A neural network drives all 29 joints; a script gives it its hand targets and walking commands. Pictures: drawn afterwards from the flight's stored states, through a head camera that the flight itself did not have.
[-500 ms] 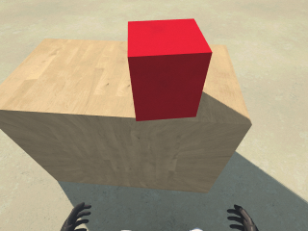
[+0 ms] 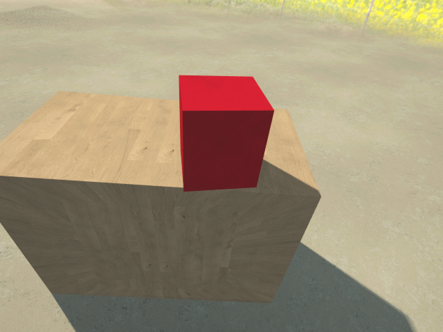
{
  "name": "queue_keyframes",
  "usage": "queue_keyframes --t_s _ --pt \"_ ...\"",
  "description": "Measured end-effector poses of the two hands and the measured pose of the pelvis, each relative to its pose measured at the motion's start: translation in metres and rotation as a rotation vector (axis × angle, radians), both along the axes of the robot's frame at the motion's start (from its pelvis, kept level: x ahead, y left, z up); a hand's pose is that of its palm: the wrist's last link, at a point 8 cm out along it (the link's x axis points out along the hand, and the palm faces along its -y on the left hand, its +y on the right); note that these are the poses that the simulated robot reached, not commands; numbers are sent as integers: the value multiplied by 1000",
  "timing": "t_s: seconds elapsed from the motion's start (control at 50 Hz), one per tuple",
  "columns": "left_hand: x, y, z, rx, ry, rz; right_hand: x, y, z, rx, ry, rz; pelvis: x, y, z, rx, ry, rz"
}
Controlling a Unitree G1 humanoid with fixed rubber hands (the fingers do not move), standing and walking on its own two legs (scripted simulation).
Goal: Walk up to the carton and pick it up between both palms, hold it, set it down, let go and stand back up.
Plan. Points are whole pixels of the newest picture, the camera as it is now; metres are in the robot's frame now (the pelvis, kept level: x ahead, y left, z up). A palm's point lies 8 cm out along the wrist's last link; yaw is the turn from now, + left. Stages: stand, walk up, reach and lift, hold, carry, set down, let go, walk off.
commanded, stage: walk up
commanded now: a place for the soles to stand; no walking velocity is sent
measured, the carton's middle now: (218, 133) +0.64 -0.02 +0.07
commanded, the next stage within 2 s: none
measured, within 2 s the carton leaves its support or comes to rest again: neither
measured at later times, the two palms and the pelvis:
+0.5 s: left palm out of the picture +0.08 +0.21 -0.11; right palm (309, 298) +0.26 -0.22 -0.12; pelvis +0.09 -0.02 +0.00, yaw +4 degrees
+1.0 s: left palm (108, 307) +0.26 +0.21 -0.12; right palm (301, 281) +0.30 -0.22 -0.12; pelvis +0.14 +0.00 -0.02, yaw +0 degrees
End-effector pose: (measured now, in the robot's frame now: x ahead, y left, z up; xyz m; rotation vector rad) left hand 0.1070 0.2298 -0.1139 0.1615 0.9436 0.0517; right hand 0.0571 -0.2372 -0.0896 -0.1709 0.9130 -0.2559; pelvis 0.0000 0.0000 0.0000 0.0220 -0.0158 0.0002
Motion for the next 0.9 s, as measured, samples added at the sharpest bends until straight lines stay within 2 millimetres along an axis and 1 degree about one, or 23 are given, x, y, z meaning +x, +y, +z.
queue_keyframes --t_s 0.04,0.08,0.12,0.14,0.18,0.22,0.28,0.32,0.36,0.42,0.46,0.5,0.58,0.62,0.64,0.68,0.76,0.84,0.9 --pt "13 -15 1 7 -9 -24 2 -8 -9 23 3 -15 5 -8 -4 10 -2 -18" --pt "26 -30 1 17 -28 -37 2 -18 -22 51 25 -25 11 -17 -10 8 -5 -29" --pt "35 -42 4 26 -62 -29 2 -25 -36 77 67 -10 17 -24 -15 -19 -15 -8" --pt "35 -45 5 30 -77 -12 3 -27 -42 90 94 6 21 -28 -17 -21 -14 6" --pt "26 -46 7 43 -74 42 12 -30 -48 104 136 52 28 -32 -17 -16 -13 16" --pt "8 -44 8 65 -32 95 31 -33 -49 108 144 95 35 -34 -14 -18 -17 17" --pt "-24 -37 10 99 59 170 68 -33 -44 109 111 151 46 -36 -9 -24 -19 26" --pt "-40 -32 12 115 115 208 93 -29 -40 112 85 179 54 -36 -6 -27 -17 34" --pt "-47 -29 14 124 151 240 117 -23 -37 119 65 202 64 -35 -3 -30 -15 44" --pt "-46 -26 15 123 185 264 154 -10 -32 128 30 227 78 -31 -1 -34 -12 48" --pt "-37 -25 11 109 197 265 178 1 -29 135 0 239 87 -27 -2 -40 -10 56" --pt "-22 -23 4 84 196 261 201 15 -27 138 -23 255 95 -23 -5 -46 -7 63" --pt "16 -14 -18 25 177 245 242 44 -25 115 -65 290 113 -10 -17 -64 5 68" --pt "37 -7 -31 0 170 232 255 56 -23 97 -79 295 121 -5 -22 -41 4 69" --pt "47 -6 -35 -9 167 221 259 60 -21 88 -87 294 123 -4 -23 -31 3 60" --pt "68 -3 -40 -18 163 191 260 62 -17 72 -93 273 127 -1 -23 -31 1 57" --pt "105 -1 -36 -16 132 123 250 54 -13 43 -68 213 131 2 -19 -29 4 42" --pt "133 1 -26 12 90 82 243 43 -13 44 -59 158 134 3 -16 -19 13 21" --pt "147 -3 -20 35 55 65 244 33 -19 60 -73 130 133 1 -20 0 8 -2"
